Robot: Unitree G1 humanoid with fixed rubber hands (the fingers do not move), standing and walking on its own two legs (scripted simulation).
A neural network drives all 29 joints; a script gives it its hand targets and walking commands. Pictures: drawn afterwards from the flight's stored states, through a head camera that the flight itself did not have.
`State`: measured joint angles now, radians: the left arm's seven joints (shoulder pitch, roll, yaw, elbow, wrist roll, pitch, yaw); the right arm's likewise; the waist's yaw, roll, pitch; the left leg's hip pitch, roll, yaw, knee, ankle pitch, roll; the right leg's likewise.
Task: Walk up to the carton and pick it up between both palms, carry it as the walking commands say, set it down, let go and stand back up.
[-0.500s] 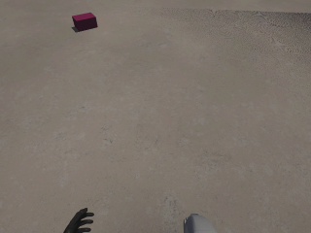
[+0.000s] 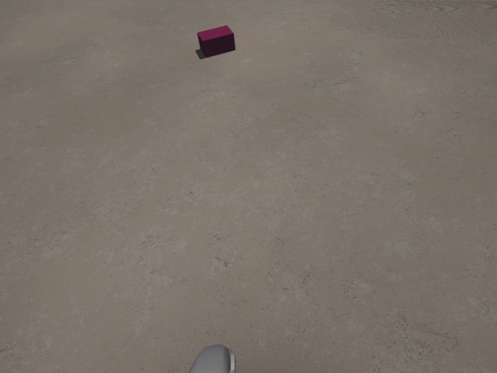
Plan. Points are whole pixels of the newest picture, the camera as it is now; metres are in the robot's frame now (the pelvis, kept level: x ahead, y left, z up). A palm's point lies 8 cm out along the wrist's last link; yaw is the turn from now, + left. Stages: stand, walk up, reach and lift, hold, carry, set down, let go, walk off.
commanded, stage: walk up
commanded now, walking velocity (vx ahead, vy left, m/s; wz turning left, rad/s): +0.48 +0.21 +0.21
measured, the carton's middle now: (216, 41) +2.63 +0.44 -0.71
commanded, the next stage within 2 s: none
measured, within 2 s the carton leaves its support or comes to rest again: neither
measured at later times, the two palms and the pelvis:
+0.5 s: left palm (106, 269) +0.34 +0.36 -0.12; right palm (360, 333) +0.21 -0.15 -0.11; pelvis +0.24 +0.11 +0.01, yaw +4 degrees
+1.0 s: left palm (131, 218) +0.45 +0.33 -0.10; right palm (341, 189) +0.56 -0.18 -0.14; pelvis +0.50 +0.07 +0.01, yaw +3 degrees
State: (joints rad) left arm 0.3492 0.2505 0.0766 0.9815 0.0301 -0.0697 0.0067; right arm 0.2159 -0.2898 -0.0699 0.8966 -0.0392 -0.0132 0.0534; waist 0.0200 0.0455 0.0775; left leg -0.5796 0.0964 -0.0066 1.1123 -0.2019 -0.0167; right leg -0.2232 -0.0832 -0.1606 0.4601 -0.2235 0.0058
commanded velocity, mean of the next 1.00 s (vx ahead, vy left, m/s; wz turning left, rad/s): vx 0.50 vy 0.10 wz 0.10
